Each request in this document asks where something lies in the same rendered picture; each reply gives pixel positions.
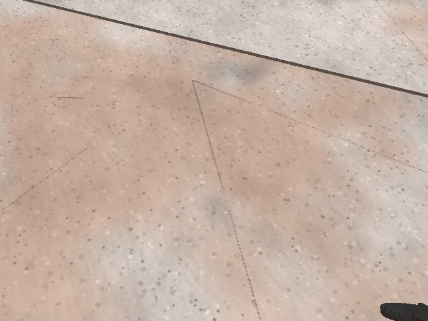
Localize right robot hand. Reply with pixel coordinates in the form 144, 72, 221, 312
380, 303, 428, 321

